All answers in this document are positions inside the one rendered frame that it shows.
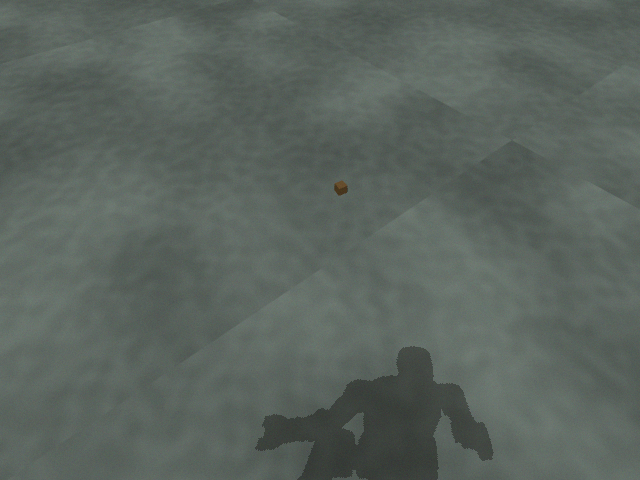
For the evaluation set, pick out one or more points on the cube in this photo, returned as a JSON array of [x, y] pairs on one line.
[[340, 187]]

